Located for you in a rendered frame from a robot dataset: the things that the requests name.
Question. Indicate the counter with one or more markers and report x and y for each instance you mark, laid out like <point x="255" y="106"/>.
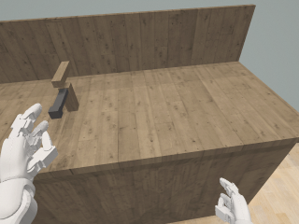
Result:
<point x="158" y="109"/>

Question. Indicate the robot left forearm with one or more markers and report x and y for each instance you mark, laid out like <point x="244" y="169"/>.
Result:
<point x="17" y="203"/>

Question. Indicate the tap lever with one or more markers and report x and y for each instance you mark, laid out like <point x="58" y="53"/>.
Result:
<point x="56" y="111"/>

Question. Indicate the left robot hand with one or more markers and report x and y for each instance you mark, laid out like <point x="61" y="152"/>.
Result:
<point x="21" y="155"/>

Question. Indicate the right robot hand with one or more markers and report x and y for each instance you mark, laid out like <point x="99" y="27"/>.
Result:
<point x="237" y="207"/>

